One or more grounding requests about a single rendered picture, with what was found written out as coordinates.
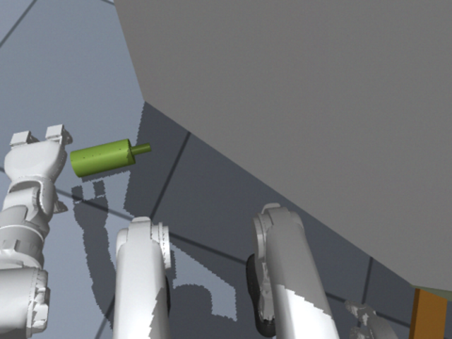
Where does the left robot arm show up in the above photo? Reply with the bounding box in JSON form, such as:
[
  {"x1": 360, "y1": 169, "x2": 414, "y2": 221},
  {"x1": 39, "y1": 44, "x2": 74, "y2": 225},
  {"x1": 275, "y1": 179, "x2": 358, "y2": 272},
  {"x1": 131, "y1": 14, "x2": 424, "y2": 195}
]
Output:
[{"x1": 0, "y1": 176, "x2": 56, "y2": 339}]

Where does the left robot hand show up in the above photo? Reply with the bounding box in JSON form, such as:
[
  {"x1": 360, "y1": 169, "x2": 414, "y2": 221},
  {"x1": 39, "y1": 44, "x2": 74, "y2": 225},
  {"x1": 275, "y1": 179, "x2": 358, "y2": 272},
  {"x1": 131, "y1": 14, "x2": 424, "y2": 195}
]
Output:
[{"x1": 4, "y1": 124, "x2": 73, "y2": 214}]

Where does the right robot hand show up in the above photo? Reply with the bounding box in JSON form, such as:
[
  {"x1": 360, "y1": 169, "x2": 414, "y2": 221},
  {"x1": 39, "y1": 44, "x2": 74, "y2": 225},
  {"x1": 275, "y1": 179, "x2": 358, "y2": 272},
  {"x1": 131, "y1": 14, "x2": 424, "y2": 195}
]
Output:
[{"x1": 345, "y1": 300, "x2": 399, "y2": 339}]

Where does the right robot foot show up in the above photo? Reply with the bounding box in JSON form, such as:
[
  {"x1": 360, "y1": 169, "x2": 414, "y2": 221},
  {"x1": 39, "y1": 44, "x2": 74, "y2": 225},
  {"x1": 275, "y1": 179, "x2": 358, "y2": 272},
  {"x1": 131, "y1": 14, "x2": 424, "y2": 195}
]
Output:
[{"x1": 246, "y1": 254, "x2": 276, "y2": 338}]

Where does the bottle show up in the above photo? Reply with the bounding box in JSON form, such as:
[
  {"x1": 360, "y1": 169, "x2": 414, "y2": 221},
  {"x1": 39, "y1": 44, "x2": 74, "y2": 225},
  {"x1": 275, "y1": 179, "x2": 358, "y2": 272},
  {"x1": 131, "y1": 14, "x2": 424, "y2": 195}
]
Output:
[{"x1": 70, "y1": 138, "x2": 151, "y2": 178}]

